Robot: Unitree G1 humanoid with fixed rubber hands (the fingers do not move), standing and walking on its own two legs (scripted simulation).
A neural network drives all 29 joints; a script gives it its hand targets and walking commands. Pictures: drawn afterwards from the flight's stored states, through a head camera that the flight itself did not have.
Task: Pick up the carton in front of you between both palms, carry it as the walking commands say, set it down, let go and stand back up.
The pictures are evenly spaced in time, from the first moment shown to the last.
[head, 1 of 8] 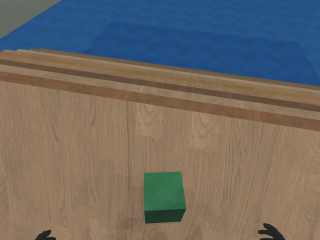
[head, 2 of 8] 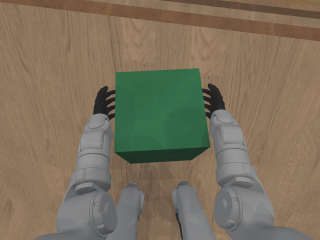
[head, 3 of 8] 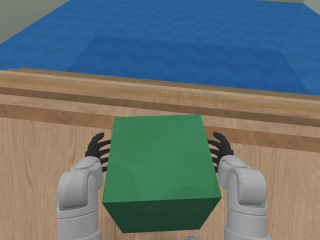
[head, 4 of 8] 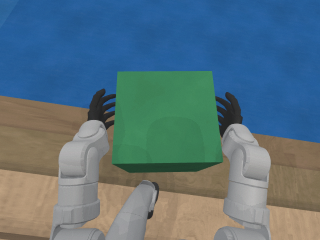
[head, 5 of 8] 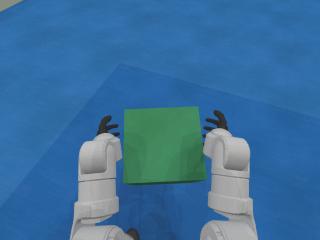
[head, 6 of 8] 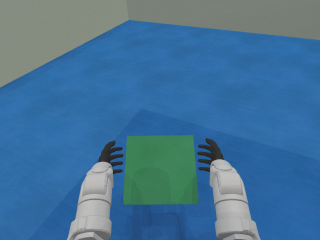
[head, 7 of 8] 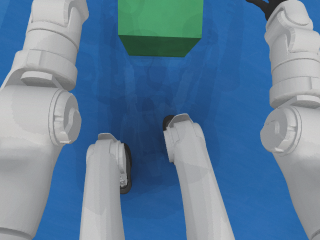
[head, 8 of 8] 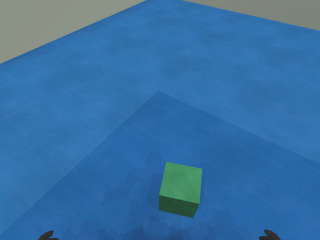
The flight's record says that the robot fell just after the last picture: no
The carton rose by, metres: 0.69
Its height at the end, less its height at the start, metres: -1.54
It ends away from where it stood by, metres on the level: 9.38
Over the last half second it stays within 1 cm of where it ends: yes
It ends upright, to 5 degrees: yes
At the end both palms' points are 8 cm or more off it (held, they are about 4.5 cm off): yes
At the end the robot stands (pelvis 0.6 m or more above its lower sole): yes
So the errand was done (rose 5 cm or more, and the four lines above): yes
